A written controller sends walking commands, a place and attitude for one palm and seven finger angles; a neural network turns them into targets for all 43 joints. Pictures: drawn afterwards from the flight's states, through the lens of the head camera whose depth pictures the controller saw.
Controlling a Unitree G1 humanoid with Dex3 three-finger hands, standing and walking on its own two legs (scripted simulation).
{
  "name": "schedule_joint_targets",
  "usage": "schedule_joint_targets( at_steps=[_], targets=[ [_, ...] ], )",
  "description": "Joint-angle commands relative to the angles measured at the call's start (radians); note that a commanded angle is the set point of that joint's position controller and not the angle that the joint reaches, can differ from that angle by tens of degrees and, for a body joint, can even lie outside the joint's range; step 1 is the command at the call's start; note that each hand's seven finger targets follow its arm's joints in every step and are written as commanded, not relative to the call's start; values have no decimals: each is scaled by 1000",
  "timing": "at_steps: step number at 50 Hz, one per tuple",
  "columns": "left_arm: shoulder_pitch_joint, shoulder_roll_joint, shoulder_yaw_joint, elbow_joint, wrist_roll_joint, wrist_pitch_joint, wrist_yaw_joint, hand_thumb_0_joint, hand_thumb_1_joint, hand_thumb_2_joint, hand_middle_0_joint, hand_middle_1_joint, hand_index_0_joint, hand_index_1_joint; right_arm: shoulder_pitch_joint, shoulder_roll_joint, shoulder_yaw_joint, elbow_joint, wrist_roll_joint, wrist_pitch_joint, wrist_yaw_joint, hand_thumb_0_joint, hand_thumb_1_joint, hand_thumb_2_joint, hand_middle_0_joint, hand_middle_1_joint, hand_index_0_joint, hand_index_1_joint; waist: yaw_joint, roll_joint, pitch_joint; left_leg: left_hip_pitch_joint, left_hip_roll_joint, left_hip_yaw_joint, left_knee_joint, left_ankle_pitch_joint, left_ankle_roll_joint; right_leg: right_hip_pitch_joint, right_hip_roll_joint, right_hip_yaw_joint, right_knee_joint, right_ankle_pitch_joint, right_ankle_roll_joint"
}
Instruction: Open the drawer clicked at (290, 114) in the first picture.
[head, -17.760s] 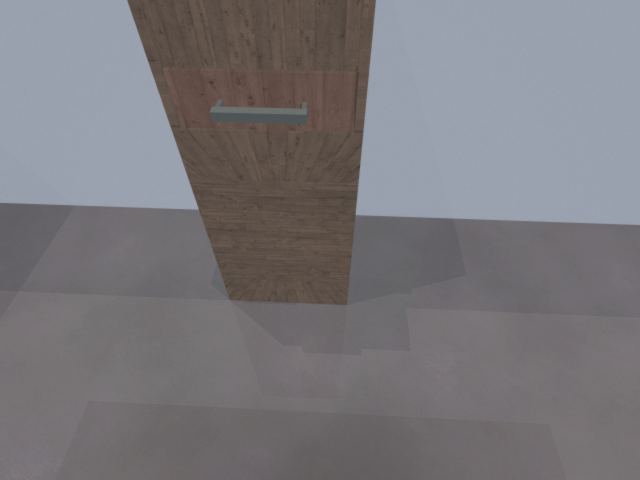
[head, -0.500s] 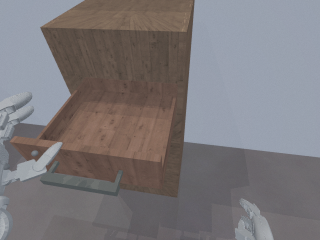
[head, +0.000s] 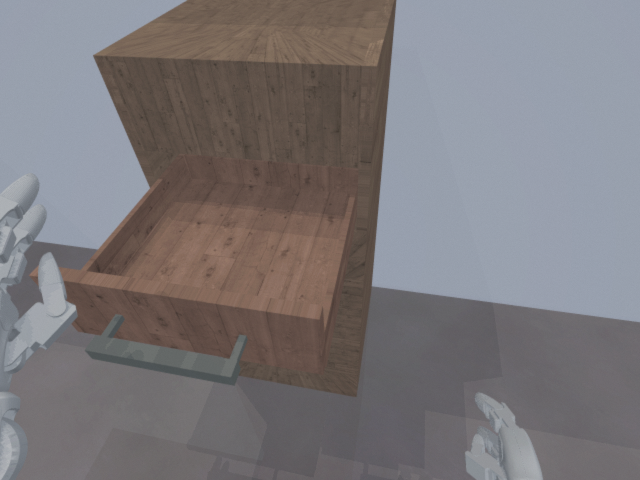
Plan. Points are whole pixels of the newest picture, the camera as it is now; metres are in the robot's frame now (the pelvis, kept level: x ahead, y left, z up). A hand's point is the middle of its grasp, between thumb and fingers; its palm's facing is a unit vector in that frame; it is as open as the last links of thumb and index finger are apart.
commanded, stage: step back with the hand held close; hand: left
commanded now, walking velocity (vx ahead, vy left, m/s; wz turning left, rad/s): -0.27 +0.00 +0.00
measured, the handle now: (169, 345) +0.26 +0.24 +0.04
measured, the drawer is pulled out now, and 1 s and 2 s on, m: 0.30 0.30 0.30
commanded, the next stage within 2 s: stop stepping back and stand still in 1.16 s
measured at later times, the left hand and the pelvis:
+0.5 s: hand (10, 358) +0.14 +0.26 +0.21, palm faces +0.37 -0.76 -0.53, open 7.4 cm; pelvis -0.06 +0.04 -0.01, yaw -1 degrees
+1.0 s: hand out of the picture +0.05 +0.27 +0.23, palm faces +0.45 -0.78 -0.45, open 7.4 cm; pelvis -0.15 +0.04 -0.02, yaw -1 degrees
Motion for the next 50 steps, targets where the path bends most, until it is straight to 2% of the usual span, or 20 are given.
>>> schedule_joint_targets(
  at_steps=[1,8,11,14,20,25,27,29,32,33,35,37,38,39,40,42,45,48,49,50],
  targets=[
    [-90,252,184,-172,5,-102,8,0,900,900,-200,-300,-200,-300,-136,-114,-28,-191,7,-12,1,0,-900,-900,200,300,200,300,-48,-141,-2,-7,-19,1,40,126,56,-248,-88,77,-121,269,12],
    [83,246,194,-255,9,-126,15,0,900,900,-200,-300,-200,-300,-112,-129,-59,-241,18,26,4,0,-900,-900,200,300,200,300,-56,-56,-189,-5,10,2,53,346,50,-165,-94,44,8,421,16],
    [133,269,227,-296,5,-126,23,0,900,900,-200,-300,-200,-300,-106,-127,-71,-265,24,42,6,0,-900,-900,200,300,200,300,-56,-77,-219,-26,25,-4,64,411,49,-154,-85,35,54,444,21],
    [163,279,246,-331,5,-132,34,0,900,900,-200,-300,-200,-300,-101,-128,-75,-276,22,44,5,0,-900,-900,200,300,200,300,-53,-23,-228,-53,40,-19,49,420,49,-156,-68,28,94,397,21],
    [172,278,265,-350,8,-148,50,0,900,900,-200,-300,-200,-300,-84,-135,-76,-278,19,21,7,0,-900,-900,200,300,200,300,-55,37,-193,-198,84,-55,-14,247,66,-147,-41,20,181,227,24],
    [111,260,265,-352,25,-173,62,0,900,900,-200,-300,-200,-300,-68,-142,-70,-276,16,-20,10,0,-900,-900,200,300,200,300,-60,92,-125,-443,124,-99,-107,-163,94,-84,-19,17,285,74,22],
    [76,278,284,-352,31,-182,66,0,900,900,-200,-300,-200,-300,-61,-147,-72,-268,15,-34,7,0,-900,-900,200,300,200,300,-63,62,-118,-481,108,-91,-86,-273,93,-89,-26,46,258,57,17],
    [52,250,252,-325,31,-185,66,0,900,900,-200,-300,-200,-300,-44,-138,-67,-262,17,-46,10,0,-900,-900,200,300,200,300,-75,-17,-89,-448,67,-73,-19,-309,77,-195,-59,97,169,-54,2],
    [24,264,235,-324,33,-192,81,0,900,900,-200,-300,-200,-300,-23,-142,-74,-222,12,-47,9,0,-900,-900,200,300,200,300,-89,-121,-74,-199,-25,-10,221,-226,30,-503,-159,222,-66,-273,-56],
    [14,245,204,-318,36,-187,87,0,900,900,-200,-300,-200,-300,-22,-126,-65,-209,8,-42,9,0,-900,-900,200,300,200,300,-91,-162,-74,-155,-41,-4,282,-182,25,-543,-198,220,-84,-243,-69],
    [-4,248,204,-305,39,-177,95,0,900,900,-200,-300,-200,-300,-35,-118,-59,-201,7,-36,7,0,-900,-900,200,300,200,300,-92,-190,-78,-119,-42,-13,269,-140,23,-562,-199,177,-59,-195,-65],
    [-29,275,224,-332,40,-180,99,0,900,900,-200,-300,-200,-300,-50,-134,-62,-207,9,-33,-1,0,-900,-900,200,300,200,300,-91,-98,-59,-142,1,-70,147,-191,33,-567,-138,125,5,-244,-36],
    [-26,263,218,-336,41,-187,101,0,900,900,-200,-300,-200,-300,-45,-136,-55,-217,9,-32,-6,0,-900,-900,200,300,200,300,-89,-13,-47,-230,54,-148,36,-280,52,-512,-88,81,95,-291,-12],
    [-20,255,229,-345,39,-193,102,0,900,900,-200,-300,-200,-300,-59,-144,-54,-232,7,-40,-8,0,-900,-900,200,300,200,300,-84,138,-50,-397,144,-266,-151,-417,85,-373,-9,32,279,-268,15],
    [-21,259,252,-361,44,-198,102,0,900,900,-200,-300,-200,-300,-66,-144,-61,-240,6,-49,-6,0,-900,-900,200,300,200,300,-75,235,-92,-543,238,-392,-295,-546,134,-212,63,2,532,-211,27],
    [-10,298,279,-371,35,-214,98,0,900,900,-200,-300,-200,-300,-50,-120,-76,-231,2,-66,3,0,-900,-900,200,300,200,300,-75,152,-146,-452,266,-390,-257,-362,173,-269,65,64,732,-267,17],
    [78,260,258,-343,20,-204,97,0,900,900,-200,-300,-200,-300,-62,-109,-71,-199,-5,-82,29,0,-900,-900,200,300,200,300,-61,135,-159,-340,195,-246,-196,-211,151,-269,43,15,567,-279,-3],
    [70,266,242,-360,0,-197,82,0,900,900,-200,-300,-200,-300,-79,-112,-54,-177,-11,-81,37,0,-900,-900,200,300,200,300,-61,174,-136,-345,157,-195,-193,-171,103,-161,48,-17,245,-248,-22],
    [57,272,239,-351,-3,-197,70,0,900,900,-200,-300,-200,-300,-90,-113,-51,-175,-8,-77,40,0,-900,-900,200,300,200,300,-56,109,-112,-337,122,-157,-128,-155,72,-156,17,10,63,-170,-38],
    [42,298,248,-348,-1,-203,62,0,900,900,-200,-300,-200,-300,-80,-109,-54,-171,-1,-68,42,0,-900,-900,200,300,200,300,-68,-29,-99,-292,54,-93,43,-142,28,-234,-102,149,-102,-122,-83]
  ],
)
